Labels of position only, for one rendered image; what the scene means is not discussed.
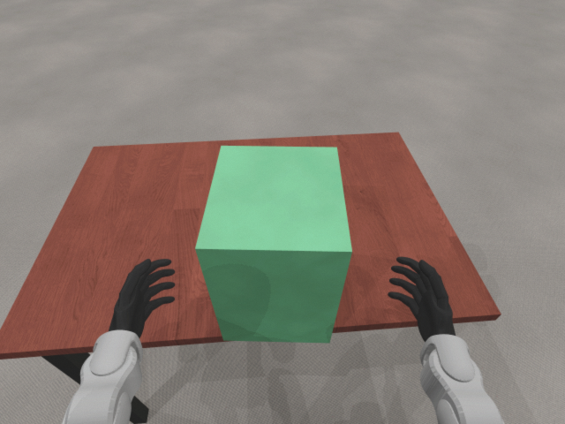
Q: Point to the robot right forearm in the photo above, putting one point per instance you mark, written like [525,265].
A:
[454,383]

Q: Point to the left robot hand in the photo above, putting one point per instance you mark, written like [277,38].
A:
[133,306]

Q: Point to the robot left forearm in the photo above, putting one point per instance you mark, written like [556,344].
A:
[109,379]

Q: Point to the table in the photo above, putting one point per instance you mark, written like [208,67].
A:
[136,202]

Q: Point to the right robot hand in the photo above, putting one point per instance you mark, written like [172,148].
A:
[430,304]

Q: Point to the carton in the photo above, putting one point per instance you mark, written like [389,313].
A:
[274,243]

